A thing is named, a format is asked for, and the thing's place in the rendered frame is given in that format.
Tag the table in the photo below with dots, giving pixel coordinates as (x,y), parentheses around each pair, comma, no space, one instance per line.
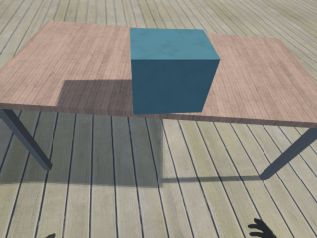
(85,68)

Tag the right robot hand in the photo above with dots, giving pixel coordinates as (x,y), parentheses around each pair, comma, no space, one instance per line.
(266,232)

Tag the carton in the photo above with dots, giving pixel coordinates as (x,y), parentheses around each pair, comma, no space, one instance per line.
(172,70)

